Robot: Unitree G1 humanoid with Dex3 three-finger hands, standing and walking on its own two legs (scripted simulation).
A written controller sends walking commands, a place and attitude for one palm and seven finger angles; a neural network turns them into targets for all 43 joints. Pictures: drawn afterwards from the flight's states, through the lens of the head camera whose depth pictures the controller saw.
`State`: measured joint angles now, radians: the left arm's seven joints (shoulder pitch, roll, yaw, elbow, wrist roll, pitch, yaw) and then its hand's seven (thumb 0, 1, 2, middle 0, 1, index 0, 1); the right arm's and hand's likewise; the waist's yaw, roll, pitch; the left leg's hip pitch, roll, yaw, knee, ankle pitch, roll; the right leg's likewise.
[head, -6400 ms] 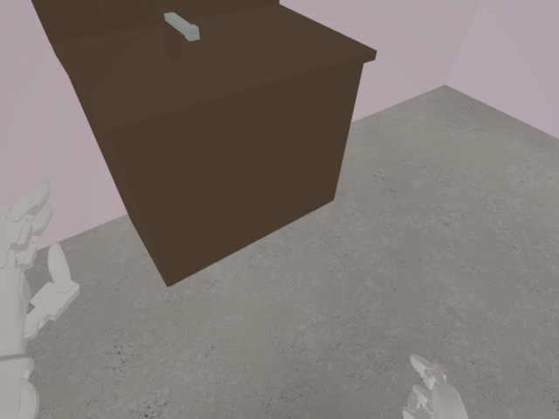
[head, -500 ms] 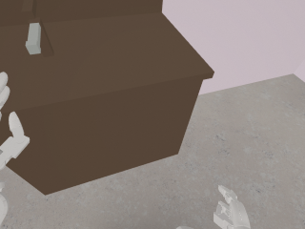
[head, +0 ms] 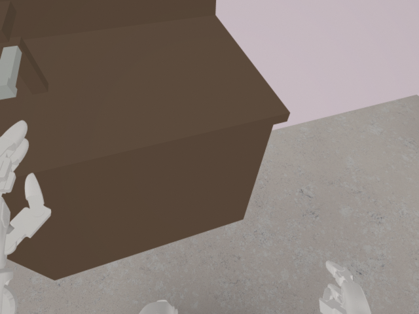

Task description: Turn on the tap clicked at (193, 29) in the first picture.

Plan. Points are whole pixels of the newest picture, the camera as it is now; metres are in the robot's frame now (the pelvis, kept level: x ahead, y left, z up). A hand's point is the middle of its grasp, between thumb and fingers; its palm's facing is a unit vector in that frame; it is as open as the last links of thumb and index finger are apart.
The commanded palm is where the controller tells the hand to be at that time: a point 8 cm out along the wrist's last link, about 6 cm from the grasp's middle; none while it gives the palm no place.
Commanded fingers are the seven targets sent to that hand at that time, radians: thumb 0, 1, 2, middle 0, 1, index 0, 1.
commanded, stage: come to a stop and stand still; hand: left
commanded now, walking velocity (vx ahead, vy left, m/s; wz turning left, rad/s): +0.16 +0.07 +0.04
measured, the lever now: (3, 88) +0.47 +0.41 +0.16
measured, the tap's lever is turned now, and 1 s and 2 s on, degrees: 0 0 0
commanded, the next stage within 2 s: look again from close up in 1.60 s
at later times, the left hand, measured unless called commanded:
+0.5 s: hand (20, 186) +0.24 +0.25 +0.19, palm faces +0.43 -0.75 -0.50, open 7.4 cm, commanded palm +0.17 +0.26 +0.18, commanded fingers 0.00 0.90 0.90 -0.20 -0.30 -0.20 -0.30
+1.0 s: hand (35, 194) +0.24 +0.24 +0.18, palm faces +0.34 -0.89 -0.31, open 7.4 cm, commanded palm +0.18 +0.28 +0.18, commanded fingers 0.00 0.90 0.90 -0.20 -0.30 -0.20 -0.30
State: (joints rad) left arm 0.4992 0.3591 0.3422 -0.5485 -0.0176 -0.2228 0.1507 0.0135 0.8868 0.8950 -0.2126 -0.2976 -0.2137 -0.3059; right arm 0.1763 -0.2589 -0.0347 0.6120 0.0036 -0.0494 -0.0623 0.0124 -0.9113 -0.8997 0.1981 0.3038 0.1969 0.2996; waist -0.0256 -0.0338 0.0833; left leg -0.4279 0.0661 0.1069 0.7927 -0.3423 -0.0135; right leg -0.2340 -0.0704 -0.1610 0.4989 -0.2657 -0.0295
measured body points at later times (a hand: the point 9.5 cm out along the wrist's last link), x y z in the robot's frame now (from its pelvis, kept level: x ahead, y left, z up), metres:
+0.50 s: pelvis +0.00 -0.02 -0.01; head +0.04 -0.02 +0.44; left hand +0.22 +0.29 +0.22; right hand +0.18 -0.20 -0.10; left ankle +0.06 +0.11 -0.74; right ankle +0.04 -0.10 -0.74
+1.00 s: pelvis +0.00 +0.01 +0.00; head +0.00 +0.04 +0.45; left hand +0.22 +0.28 +0.19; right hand +0.15 -0.24 -0.06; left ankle +0.06 +0.10 -0.74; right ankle +0.04 -0.10 -0.74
